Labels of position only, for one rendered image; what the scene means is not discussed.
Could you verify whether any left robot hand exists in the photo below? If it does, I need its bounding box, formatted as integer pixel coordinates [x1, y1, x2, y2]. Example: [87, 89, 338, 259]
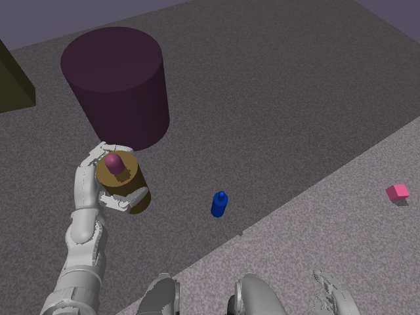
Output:
[74, 142, 148, 216]

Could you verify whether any right robot hand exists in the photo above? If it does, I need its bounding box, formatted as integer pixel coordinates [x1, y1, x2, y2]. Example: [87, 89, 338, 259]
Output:
[311, 270, 361, 315]

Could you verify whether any left robot arm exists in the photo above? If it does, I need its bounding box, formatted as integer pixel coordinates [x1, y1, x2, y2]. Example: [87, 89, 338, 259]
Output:
[40, 207, 108, 315]

